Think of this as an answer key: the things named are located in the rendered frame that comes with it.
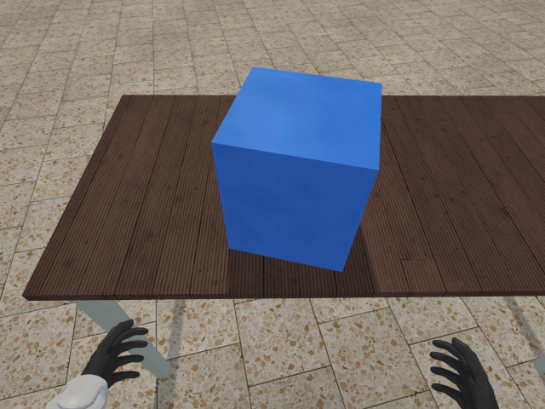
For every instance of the carton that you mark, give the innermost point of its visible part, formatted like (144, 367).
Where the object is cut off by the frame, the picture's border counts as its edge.
(296, 158)

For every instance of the robot left hand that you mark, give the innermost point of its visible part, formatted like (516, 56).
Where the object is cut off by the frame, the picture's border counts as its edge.
(104, 361)

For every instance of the table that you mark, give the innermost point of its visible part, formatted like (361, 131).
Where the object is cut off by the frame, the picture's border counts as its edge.
(457, 210)

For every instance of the robot right hand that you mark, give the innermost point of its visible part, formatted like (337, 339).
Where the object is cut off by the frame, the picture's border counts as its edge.
(475, 389)

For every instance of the robot left forearm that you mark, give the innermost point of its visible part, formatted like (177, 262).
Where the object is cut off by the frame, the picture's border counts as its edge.
(82, 392)

